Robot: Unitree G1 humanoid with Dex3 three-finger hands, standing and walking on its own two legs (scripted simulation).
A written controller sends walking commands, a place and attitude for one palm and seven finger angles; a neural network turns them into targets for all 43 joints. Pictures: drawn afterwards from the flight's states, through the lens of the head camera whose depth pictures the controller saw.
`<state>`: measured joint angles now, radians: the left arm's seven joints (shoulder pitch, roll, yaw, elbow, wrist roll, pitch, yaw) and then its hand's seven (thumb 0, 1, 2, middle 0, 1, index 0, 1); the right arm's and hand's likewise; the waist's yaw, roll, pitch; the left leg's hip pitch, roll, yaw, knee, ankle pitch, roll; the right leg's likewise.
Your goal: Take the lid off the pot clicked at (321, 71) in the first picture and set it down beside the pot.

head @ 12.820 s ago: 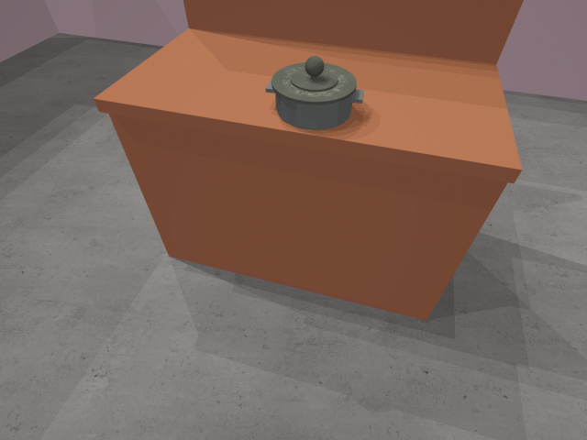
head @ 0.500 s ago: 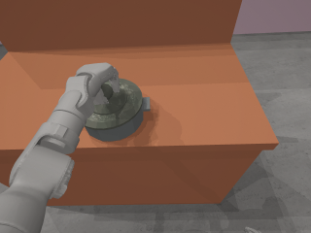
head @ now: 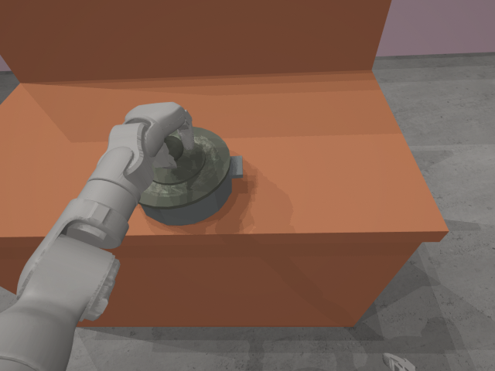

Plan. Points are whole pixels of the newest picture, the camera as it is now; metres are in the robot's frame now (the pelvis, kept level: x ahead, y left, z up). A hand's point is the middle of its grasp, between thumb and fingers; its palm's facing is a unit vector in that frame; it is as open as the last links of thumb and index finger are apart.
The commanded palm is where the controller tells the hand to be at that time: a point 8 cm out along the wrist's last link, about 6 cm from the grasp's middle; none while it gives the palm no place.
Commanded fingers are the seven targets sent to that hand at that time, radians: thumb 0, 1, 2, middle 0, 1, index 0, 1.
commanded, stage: close the fingers and squeeze the knob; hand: left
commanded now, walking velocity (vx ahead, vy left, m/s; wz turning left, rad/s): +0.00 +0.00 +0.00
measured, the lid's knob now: (170, 148) +0.48 +0.13 +0.10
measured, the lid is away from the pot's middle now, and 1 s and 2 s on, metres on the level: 0.01 0.02 0.02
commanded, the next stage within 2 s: lift the lid straight up in 0.18 s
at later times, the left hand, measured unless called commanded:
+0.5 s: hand (164, 149) +0.45 +0.13 +0.13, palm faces -0.33 -0.05 -0.94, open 7.1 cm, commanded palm +0.45 +0.14 +0.21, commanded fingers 0.00 0.76 0.76 -0.92 -1.04 -0.95 -1.05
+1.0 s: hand (152, 133) +0.45 +0.14 +0.17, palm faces -0.31 -0.03 -0.95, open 7.1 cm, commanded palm +0.45 +0.14 +0.25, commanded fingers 0.00 0.76 0.76 -0.92 -1.04 -0.95 -1.05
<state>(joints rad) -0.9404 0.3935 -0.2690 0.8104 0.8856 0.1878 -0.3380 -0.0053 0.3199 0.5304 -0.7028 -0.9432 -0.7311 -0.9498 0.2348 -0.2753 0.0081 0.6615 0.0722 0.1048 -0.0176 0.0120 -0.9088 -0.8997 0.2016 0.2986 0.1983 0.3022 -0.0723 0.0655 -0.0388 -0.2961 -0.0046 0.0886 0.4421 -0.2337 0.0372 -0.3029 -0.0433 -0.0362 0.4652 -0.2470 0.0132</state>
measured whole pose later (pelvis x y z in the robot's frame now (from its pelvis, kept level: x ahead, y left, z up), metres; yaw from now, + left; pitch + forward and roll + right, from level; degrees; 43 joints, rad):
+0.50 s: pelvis +0.00 +0.00 +0.00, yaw +0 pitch +5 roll +0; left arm -0.94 0.41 -0.26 0.81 0.88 0.17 -0.33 0.00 0.31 0.54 -0.72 -0.94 -0.74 -0.96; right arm 0.26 -0.28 0.00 0.68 0.07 0.07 -0.03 0.01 -0.91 -0.90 0.20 0.30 0.20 0.30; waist -0.08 0.07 -0.03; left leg -0.29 -0.01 0.09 0.43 -0.23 0.04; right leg -0.30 -0.04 -0.03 0.46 -0.24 0.01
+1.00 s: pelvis -0.01 +0.00 +0.00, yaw +1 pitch +4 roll +0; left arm -1.03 0.43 -0.31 0.79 0.87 0.22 -0.42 0.00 0.30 0.55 -0.72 -0.94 -0.75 -0.95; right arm 0.22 -0.28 0.01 0.67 0.07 0.02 -0.03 0.01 -0.91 -0.90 0.20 0.30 0.20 0.30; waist -0.06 0.06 -0.02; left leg -0.27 -0.02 0.07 0.42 -0.21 0.04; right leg -0.27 -0.05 -0.05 0.45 -0.24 0.01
